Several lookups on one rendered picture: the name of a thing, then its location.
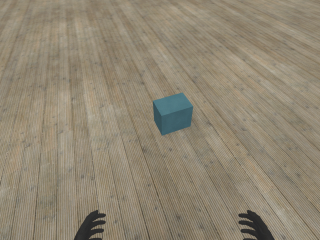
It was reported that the carton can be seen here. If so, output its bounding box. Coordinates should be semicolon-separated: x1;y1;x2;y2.
153;92;193;136

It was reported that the left robot hand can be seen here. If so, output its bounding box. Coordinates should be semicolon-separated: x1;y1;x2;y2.
74;210;106;240

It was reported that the right robot hand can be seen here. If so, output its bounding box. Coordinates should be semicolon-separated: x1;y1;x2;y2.
238;210;275;240

